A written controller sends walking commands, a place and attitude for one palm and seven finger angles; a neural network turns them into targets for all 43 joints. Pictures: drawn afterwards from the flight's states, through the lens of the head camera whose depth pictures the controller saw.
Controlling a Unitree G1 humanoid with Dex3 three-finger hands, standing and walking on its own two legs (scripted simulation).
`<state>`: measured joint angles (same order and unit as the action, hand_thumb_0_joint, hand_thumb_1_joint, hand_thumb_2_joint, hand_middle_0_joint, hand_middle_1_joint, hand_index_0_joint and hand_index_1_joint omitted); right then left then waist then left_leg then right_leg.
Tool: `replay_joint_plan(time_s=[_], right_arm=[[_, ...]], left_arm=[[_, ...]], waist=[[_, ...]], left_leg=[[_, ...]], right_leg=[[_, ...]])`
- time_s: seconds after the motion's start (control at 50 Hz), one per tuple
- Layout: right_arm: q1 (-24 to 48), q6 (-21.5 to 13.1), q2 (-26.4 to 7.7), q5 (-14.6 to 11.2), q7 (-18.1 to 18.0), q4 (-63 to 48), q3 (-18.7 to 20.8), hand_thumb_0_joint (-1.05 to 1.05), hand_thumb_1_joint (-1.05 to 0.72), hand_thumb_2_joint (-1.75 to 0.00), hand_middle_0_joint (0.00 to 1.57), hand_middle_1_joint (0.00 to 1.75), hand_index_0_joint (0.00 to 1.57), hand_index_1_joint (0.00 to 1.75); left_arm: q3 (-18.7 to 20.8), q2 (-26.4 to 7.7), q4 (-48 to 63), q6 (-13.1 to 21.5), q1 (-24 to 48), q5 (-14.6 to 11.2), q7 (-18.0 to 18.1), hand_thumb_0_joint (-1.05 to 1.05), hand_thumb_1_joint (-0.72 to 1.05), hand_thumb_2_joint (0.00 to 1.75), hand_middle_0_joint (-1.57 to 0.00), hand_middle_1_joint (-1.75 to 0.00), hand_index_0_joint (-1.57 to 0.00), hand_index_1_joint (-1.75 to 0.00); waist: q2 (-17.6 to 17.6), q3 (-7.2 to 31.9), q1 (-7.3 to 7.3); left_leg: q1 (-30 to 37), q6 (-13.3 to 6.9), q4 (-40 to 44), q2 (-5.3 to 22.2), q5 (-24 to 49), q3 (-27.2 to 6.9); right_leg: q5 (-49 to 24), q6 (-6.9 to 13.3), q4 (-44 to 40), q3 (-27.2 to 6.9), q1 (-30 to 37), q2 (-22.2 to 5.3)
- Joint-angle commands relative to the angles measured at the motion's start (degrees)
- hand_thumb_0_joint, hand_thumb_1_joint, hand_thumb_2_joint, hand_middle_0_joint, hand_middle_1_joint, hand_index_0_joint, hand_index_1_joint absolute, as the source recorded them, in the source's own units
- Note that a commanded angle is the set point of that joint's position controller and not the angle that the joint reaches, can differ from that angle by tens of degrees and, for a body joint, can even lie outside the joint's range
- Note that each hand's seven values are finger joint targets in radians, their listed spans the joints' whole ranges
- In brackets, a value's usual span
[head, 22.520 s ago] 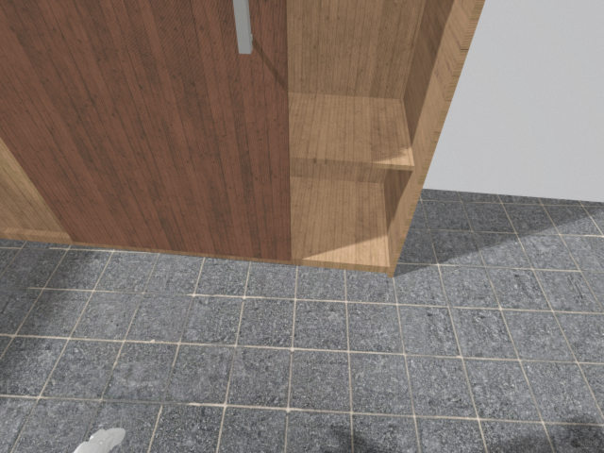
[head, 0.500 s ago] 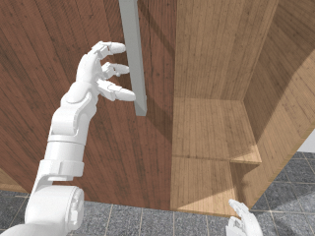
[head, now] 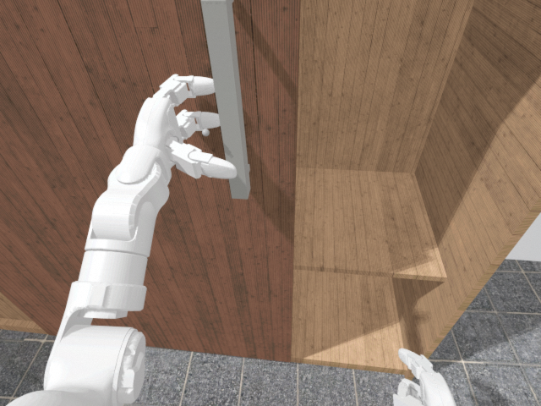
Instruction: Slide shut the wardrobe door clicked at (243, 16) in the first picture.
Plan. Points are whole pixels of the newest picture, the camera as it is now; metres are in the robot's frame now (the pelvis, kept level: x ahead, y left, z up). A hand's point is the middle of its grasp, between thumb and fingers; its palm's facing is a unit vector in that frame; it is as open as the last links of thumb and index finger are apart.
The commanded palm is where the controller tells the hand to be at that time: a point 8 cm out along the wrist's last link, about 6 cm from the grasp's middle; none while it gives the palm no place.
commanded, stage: slide the fingers in behind the handle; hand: left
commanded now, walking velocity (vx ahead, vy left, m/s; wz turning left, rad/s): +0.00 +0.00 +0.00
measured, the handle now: (235, 108) +0.43 +0.07 +0.26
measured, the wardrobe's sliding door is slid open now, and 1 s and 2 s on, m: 0.40 0.40 0.40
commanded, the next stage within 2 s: grip the handle and tug to test in 1.26 s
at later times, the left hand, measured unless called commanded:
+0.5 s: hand (225, 132) +0.39 +0.08 +0.25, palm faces -0.07 -1.00 +0.00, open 14.0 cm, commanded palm +0.37 +0.14 +0.24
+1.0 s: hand (229, 132) +0.38 +0.08 +0.25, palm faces -0.04 -1.00 -0.01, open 14.0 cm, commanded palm +0.37 +0.13 +0.24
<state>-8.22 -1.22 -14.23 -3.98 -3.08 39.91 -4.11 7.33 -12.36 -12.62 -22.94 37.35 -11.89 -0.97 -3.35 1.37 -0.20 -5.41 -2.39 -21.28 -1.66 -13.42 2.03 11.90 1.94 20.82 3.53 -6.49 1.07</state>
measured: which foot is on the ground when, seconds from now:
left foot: down 0.00-1.00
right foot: down 0.00-1.00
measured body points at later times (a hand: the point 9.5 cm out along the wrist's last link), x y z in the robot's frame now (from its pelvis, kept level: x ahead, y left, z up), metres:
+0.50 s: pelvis +0.00 -0.01 +0.00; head -0.03 -0.03 +0.45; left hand +0.39 +0.14 +0.25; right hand +0.19 -0.23 -0.09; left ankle -0.02 +0.09 -0.75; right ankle +0.00 -0.10 -0.75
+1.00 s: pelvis +0.00 -0.01 +0.00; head -0.03 -0.03 +0.45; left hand +0.38 +0.13 +0.26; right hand +0.19 -0.23 -0.09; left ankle -0.02 +0.09 -0.75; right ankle +0.00 -0.10 -0.75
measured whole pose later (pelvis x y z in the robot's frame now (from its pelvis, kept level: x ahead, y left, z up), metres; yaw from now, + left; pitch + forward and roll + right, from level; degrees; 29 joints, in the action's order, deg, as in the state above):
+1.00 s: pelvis +0.00 -0.01 +0.00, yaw +0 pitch -3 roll +0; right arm -6.7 1.3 -13.2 -3.6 -2.2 39.4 -4.4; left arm 5.4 -9.0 -10.6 -24.5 36.9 -11.5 2.9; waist -3.4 2.1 0.0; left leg -4.9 -1.7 -21.0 -1.0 -13.2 2.1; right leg 11.8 2.6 20.8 3.4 -6.2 1.8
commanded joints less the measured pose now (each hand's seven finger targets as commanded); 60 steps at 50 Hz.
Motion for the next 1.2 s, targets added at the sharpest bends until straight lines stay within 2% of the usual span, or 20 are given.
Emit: replay_joint_plan(time_s=[0.0,0.1,0.22,0.24,0.28,0.3,0.36,0.4,0.46,0.52,0.56,0.7,0.86,0.88,0.96,1.02,1.08,1.12,1.16,1.18], right_arm=[[9.15,-3.09,-5.67,0.24,-0.35,-9.1,2.23,0.0,-0.9,-0.9,0.2,0.3,0.2,0.3],[9.9,-2.92,-5.32,0.13,-0.15,-9.51,2.13,0.0,-0.9,-0.9,0.2,0.3,0.2,0.3],[10.01,-2.52,-5.21,0.21,-0.33,-9.39,2.04,0.0,-0.9,-0.9,0.2,0.3,0.2,0.3],[10.2,-2.59,-5.22,0.24,-0.29,-9.61,2.05,0.0,-0.9,-0.9,0.2,0.3,0.2,0.3],[10.71,-2.64,-4.82,0.21,-0.01,-10.0,1.98,0.0,-0.9,-0.9,0.2,0.3,0.2,0.3],[10.51,-2.86,-4.69,0.27,0.1,-9.87,1.96,0.0,-0.9,-0.9,0.2,0.3,0.2,0.3],[10.32,-2.28,-5.15,0.38,0.17,-9.36,2.14,0.0,-0.9,-0.9,0.2,0.3,0.2,0.3],[10.28,-1.95,-5.21,0.37,-0.06,-9.09,2.05,0.0,-0.9,-0.9,0.2,0.3,0.2,0.3],[10.78,-1.54,-5.02,0.31,0.18,-9.4,2.0,0.0,-0.9,-0.9,0.2,0.3,0.2,0.3],[10.88,-1.35,-4.84,0.43,0.34,-10.06,2.09,0.0,-0.9,-0.9,0.2,0.3,0.2,0.3],[11.32,-1.11,-4.68,0.38,0.5,-10.3,2.15,0.0,-0.9,-0.9,0.2,0.3,0.2,0.3],[11.53,-1.31,-4.58,0.16,0.32,-9.78,2.07,0.0,-0.9,-0.9,0.2,0.3,0.2,0.3],[11.37,-0.77,-4.63,0.64,0.34,-9.28,2.02,0.0,-0.9,-0.9,0.2,0.3,0.2,0.3],[11.47,-0.72,-4.4,0.64,0.47,-9.69,1.83,0.0,-0.9,-0.9,0.2,0.3,0.2,0.3],[11.31,-0.26,-4.64,0.38,0.52,-9.66,2.02,0.0,-0.9,-0.9,0.2,0.3,0.2,0.3],[11.14,-0.67,-4.6,0.1,0.22,-9.57,2.0,0.0,-0.9,-0.9,0.2,0.3,0.2,0.3],[11.01,-1.22,-4.6,0.23,-0.04,-9.3,2.03,0.0,-0.9,-0.9,0.2,0.3,0.2,0.3],[10.55,-1.9,-4.37,0.51,-0.19,-9.02,2.08,0.0,-0.9,-0.9,0.2,0.3,0.2,0.3],[10.16,-1.9,-4.52,0.68,-0.15,-8.55,2.15,0.0,-0.9,-0.9,0.2,0.3,0.2,0.3],[10.19,-2.03,-4.23,0.79,0.01,-8.92,2.09,0.0,-0.9,-0.9,0.2,0.3,0.2,0.3]], left_arm=[[2.95,-7.5,11.14,3.35,26.5,-0.66,-0.11,0.0,-0.5,0.3,-0.3,-1.2,-0.3,-1.2],[1.8,-6.18,12.4,3.4,26.42,-0.65,-0.33,0.0,-0.5,0.3,-0.3,-1.2,-0.3,-1.2],[3.07,-7.87,12.57,3.23,28.52,-0.33,0.36,0.0,-0.5,0.3,-0.3,-1.2,-0.3,-1.2],[3.33,-8.51,13.99,3.34,28.64,-0.1,0.56,0.0,-0.5,0.3,-0.3,-1.2,-0.3,-1.2],[1.38,-6.2,15.71,3.8,27.89,-0.07,0.8,0.0,-0.5,0.3,-0.3,-1.2,-0.3,-1.2],[-0.99,-3.73,16.03,3.95,29.64,-0.08,0.79,0.0,-0.5,0.3,-0.3,-1.2,-0.3,-1.2],[2.32,-6.27,12.87,3.23,24.65,-0.42,1.09,0.0,-0.5,0.3,-0.3,-1.2,-0.3,-1.2],[2.71,-6.28,11.3,2.24,25.64,-0.55,1.29,0.0,-0.5,0.3,-0.3,-1.2,-0.3,-1.2],[1.96,-5.14,11.42,1.54,24.44,-0.17,1.85,0.0,-0.5,0.3,-0.3,-1.2,-0.3,-1.2],[3.33,-6.89,15.04,2.14,25.45,0.15,2.56,0.0,-0.5,0.3,-0.3,-1.2,-0.3,-1.2],[1.49,-4.88,14.83,2.19,23.39,0.34,2.41,0.0,-0.5,0.3,-0.3,-1.2,-0.3,-1.2],[-1.93,-2.25,15.59,1.58,28.58,0.05,2.37,0.0,-0.5,0.3,-0.3,-1.2,-0.3,-1.2],[3.57,-6.87,13.49,2.37,24.83,0.23,4.1,0.0,-0.5,0.3,-0.3,-1.2,-0.3,-1.2],[1.78,-4.74,14.03,2.43,25.0,0.18,3.98,0.0,-0.5,0.3,-0.3,-1.2,-0.3,-1.2],[0.72,-3.79,11.37,1.59,23.25,0.49,3.55,0.0,-0.5,0.3,-0.3,-1.2,-0.3,-1.2],[-2.34,-1.48,11.84,1.42,29.31,0.52,3.11,0.0,-0.5,0.3,-0.3,-1.2,-0.3,-1.2],[-0.98,-3.33,12.63,2.37,31.15,0.31,3.51,0.0,-0.5,0.3,-0.3,-1.2,-0.3,-1.2],[-1.94,-2.14,13.36,3.41,34.75,0.25,3.85,0.0,-0.5,0.3,-0.3,-1.2,-0.3,-1.2],[0.75,-4.83,11.92,4.21,32.2,0.35,4.46,0.0,-0.5,0.3,-0.3,-1.2,-0.3,-1.2],[-0.24,-3.46,13.58,4.76,32.43,0.37,4.52,0.0,-0.5,0.3,-0.3,-1.2,-0.3,-1.2]], waist=[[5.0,15.44,-0.22],[5.36,14.68,-0.07],[4.7,14.62,0.02],[3.92,15.67,-0.14],[1.26,16.46,-0.25],[2.27,16.64,0.4],[5.34,16.15,-0.68],[7.19,15.01,-0.33],[5.34,13.73,-0.81],[5.34,16.69,-1.04],[5.52,16.09,-1.11],[4.7,14.46,0.5],[5.71,16.23,-1.48],[5.87,15.63,-1.16],[6.42,13.24,-0.87],[5.92,11.8,0.74],[3.75,14.18,0.37],[4.32,15.92,0.82],[4.4,16.99,-0.22],[3.62,17.97,-0.2]], left_leg=[[5.22,0.2,1.27,1.37,16.18,-3.4],[4.99,0.05,1.07,1.31,16.1,-3.17],[4.44,-0.12,0.95,1.11,14.85,-2.86],[4.82,-0.13,0.91,1.12,15.42,-2.88],[6.09,0.17,0.67,1.16,16.88,-3.03],[6.74,0.23,0.58,1.15,17.57,-3.25],[5.29,0.16,0.63,1.14,17.43,-3.01],[3.93,-0.06,1.03,1.04,15.47,-2.77],[3.39,-0.02,1.0,0.87,15.65,-2.58],[4.06,-0.12,0.85,0.94,17.38,-2.4],[4.08,-0.2,0.57,0.9,17.81,-2.3],[5.15,-0.3,0.59,0.89,15.17,-2.69],[3.34,-0.1,1.13,0.82,15.56,-2.36],[3.18,-0.1,1.43,0.83,15.54,-2.44],[2.69,-0.14,1.41,0.93,14.1,-2.32],[3.63,-0.29,1.4,1.09,12.32,-2.73],[4.78,-0.21,1.41,0.99,11.83,-3.03],[5.87,-0.22,1.2,0.98,13.25,-3.28],[5.44,0.0,1.29,1.0,13.94,-3.2],[6.02,0.02,1.38,0.97,15.14,-3.09]], right_leg=[[-14.79,0.23,-1.88,-2.42,3.11,-0.46],[-15.38,0.05,-1.86,-2.45,2.99,-0.59],[-14.56,-0.06,-2.24,-2.89,3.11,-0.72],[-14.94,0.05,-2.0,-2.97,3.6,-0.73],[-15.89,0.3,-1.53,-2.76,3.68,-0.77],[-16.59,0.25,-1.33,-2.48,3.27,-0.63],[-17.26,0.12,-1.46,-2.46,4.36,-0.43],[-16.07,-0.18,-1.98,-2.64,4.16,-0.63],[-15.89,-0.06,-1.9,-2.67,3.76,-0.71],[-18.22,-0.03,-1.45,-3.05,5.97,-0.92],[-18.96,-0.1,-1.24,-2.89,5.71,-0.83],[-15.44,-0.18,-2.1,-2.95,2.98,-0.65],[-16.33,-0.04,-1.78,-3.2,6.16,-0.91],[-16.32,-0.04,-1.76,-3.05,5.92,-0.97],[-14.81,-0.14,-2.39,-2.91,4.35,-0.73],[-12.14,-0.18,-2.97,-2.93,1.83,-0.65],[-10.57,0.02,-3.05,-3.11,2.13,-0.65],[-12.0,0.08,-2.57,-3.1,2.52,-0.62],[-12.59,0.16,-2.29,-3.0,3.88,-0.6],[-13.98,0.21,-1.97,-3.02,4.42,-0.73]])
